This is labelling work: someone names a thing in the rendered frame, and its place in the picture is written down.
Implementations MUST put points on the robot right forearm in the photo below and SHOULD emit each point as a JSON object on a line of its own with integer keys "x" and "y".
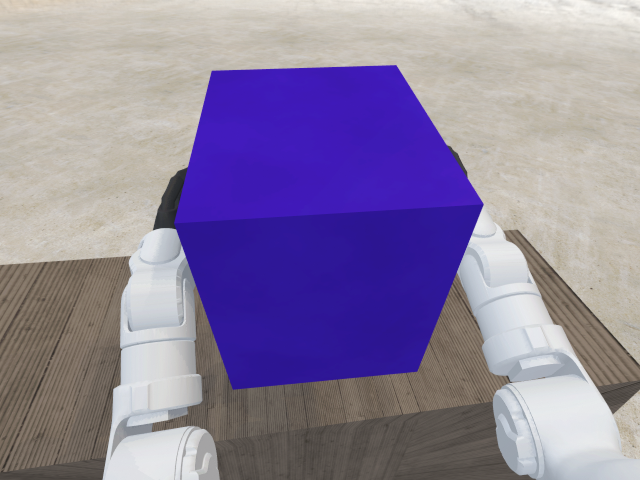
{"x": 520, "y": 339}

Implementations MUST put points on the robot left forearm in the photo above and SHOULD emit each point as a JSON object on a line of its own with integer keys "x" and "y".
{"x": 157, "y": 334}

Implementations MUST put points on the left robot hand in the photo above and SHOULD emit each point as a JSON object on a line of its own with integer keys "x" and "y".
{"x": 167, "y": 210}

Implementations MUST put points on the carton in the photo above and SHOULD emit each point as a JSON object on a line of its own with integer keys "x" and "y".
{"x": 324, "y": 219}

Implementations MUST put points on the right robot hand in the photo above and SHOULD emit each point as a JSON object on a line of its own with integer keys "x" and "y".
{"x": 456, "y": 156}

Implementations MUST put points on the pedestal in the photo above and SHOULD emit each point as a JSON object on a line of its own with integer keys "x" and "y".
{"x": 60, "y": 359}

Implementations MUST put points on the robot left upper arm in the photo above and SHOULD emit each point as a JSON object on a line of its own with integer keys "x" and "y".
{"x": 186, "y": 453}

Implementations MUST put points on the robot right upper arm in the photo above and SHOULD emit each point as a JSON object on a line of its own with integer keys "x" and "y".
{"x": 558, "y": 428}

